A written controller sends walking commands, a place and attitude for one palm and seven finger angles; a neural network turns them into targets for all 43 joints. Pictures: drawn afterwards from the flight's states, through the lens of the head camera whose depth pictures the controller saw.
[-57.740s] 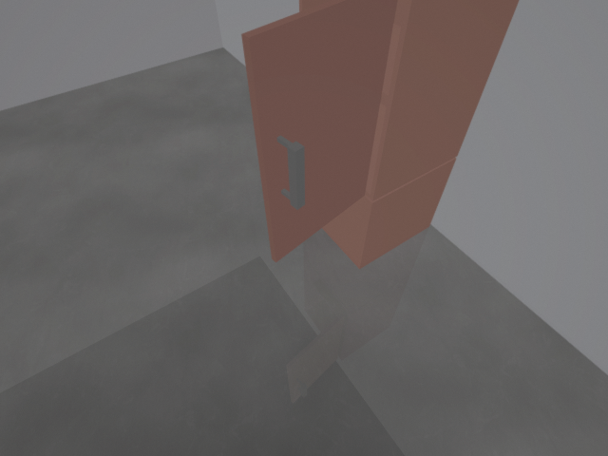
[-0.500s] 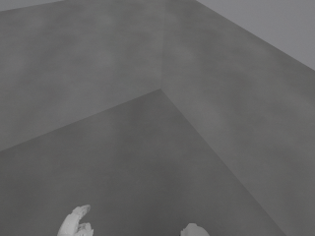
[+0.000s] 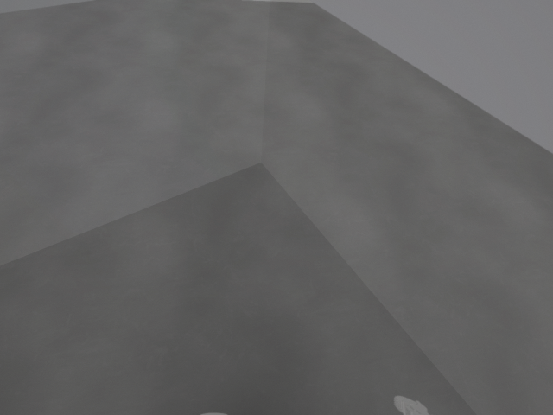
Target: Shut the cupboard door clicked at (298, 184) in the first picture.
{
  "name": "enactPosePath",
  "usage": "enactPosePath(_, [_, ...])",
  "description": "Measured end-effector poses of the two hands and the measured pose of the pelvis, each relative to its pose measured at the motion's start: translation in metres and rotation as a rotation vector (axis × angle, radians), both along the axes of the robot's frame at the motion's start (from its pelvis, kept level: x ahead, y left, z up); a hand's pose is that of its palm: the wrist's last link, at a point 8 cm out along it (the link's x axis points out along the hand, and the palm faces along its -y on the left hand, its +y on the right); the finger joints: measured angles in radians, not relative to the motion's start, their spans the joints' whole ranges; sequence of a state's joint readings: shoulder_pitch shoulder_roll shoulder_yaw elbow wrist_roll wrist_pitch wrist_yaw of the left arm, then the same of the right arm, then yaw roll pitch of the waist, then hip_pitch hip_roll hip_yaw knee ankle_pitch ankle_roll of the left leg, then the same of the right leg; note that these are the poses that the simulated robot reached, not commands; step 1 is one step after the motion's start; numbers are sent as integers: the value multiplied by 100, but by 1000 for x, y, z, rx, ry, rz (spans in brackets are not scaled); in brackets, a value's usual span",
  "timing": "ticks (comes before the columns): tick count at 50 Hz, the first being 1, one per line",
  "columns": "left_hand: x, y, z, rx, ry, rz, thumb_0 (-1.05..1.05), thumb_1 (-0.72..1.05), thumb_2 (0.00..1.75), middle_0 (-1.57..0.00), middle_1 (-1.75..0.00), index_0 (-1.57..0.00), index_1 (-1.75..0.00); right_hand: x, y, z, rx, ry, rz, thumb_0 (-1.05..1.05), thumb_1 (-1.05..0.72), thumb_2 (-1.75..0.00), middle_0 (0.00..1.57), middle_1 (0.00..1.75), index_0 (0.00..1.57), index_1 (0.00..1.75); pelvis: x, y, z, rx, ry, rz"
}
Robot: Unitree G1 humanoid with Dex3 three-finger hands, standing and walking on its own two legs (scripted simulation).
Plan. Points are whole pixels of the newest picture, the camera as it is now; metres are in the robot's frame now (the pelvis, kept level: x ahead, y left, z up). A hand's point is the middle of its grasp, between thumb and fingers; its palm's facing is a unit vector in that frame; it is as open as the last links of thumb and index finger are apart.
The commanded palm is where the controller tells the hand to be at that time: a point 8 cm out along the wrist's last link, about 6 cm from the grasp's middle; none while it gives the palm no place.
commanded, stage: turn to face it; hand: left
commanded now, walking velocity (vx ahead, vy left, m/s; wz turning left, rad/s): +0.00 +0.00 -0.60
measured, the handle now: out of the picture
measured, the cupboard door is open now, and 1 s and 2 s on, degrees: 31 31 31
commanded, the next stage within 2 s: none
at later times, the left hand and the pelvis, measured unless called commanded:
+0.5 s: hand (197, 392) +0.17 +0.14 -0.15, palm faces -0.26 -0.93 -0.27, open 7.4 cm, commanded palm none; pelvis +0.01 -0.03 +0.00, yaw -17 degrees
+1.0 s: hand (217, 353) +0.23 +0.12 -0.16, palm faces -0.53 -0.82 -0.21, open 7.4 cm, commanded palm none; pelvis +0.04 +0.00 +0.01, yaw -35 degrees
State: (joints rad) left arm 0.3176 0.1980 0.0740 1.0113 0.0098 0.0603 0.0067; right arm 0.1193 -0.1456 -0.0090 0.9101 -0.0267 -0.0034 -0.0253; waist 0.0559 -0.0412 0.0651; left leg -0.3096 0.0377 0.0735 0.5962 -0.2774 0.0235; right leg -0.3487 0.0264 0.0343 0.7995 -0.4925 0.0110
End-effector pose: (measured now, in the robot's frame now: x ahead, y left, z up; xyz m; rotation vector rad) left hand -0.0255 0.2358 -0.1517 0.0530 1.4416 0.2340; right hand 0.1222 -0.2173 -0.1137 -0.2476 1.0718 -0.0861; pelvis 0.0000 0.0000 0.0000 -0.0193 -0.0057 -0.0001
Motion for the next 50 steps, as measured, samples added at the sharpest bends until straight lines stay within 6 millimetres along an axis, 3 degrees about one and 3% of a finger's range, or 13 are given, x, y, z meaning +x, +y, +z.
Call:
enactPosePath(4, [40, 12, 8, 2, -62, -64, 1, 91, 90, -20, -30, -20, -30, -12, -1, 8, -10, 16, -44, 0, -91, -90, 20, 30, 20, 30, 3, 3, 7, -12, -6, -48])
enactPosePath(9, [97, 17, 20, 28, -149, -166, 1, 91, 90, -19, -29, -20, -30, -39, -18, 7, -15, 52, -141, 0, -90, -90, 21, 30, 20, 30, 6, 0, 11, -20, -5, -115])
enactPosePath(14, [152, 2, 31, 64, -224, -298, 0, 91, 90, -19, -29, -19, -30, -79, -47, -6, -7, 94, -266, 0, -90, -90, 21, 30, 20, 30, 8, -12, 6, -12, -8, -188])
enactPosePath(18, [187, -20, 31, 100, -301, -388, 0, 91, 90, -19, -29, -20, -30, -112, -76, -29, 1, 142, -351, 0, -90, -90, 20, 30, 20, 30, 10, -28, -10, 7, -7, -235])
enactPosePath(22, [196, -38, 37, 98, -306, -435, 0, 91, 90, -20, -29, -20, -30, -131, -89, -29, -11, 193, -408, 0, -91, -90, 20, 30, 20, 30, 11, -30, -6, 4, -4, -264])
enactPosePath(27, [200, -52, 34, 59, -262, -486, 0, 90, 90, -20, -30, -20, -30, -133, -87, -12, -17, 174, -444, 0, -91, -90, 20, 30, 20, 30, 15, -29, 3, 21, 13, -314])
enactPosePath(31, [205, -54, 24, 15, -236, -517, 0, 90, 90, -20, -30, -20, -30, -126, -76, -4, -28, 146, -470, 0, -91, -90, 20, 30, 20, 30, 21, -21, 4, 22, 23, -358])
enactPosePath(37, [224, -41, 2, -28, -195, -548, 1, 90, 90, -20, -30, -20, -30, -119, -47, 1, -55, 96, -503, 0, -91, -90, 20, 30, 20, 30, 33, -1, -4, 11, 24, -430])
enactPosePath(44, [253, -41, 16, -30, -183, -630, 1, 91, 90, -20, -30, -20, -30, -137, -20, 11, -22, 131, -571, 0, -90, -90, 20, 30, 20, 30, 39, 3, 11, -20, 25, -521])
enactPosePath(50, [279, -68, 26, -10, -205, -739, 1, 91, 90, -19, -29, -20, -30, -170, -17, -1, 20, 151, -682, 0, -90, -90, 21, 30, 21, 30, 37, -4, 9, -16, 21, -606])
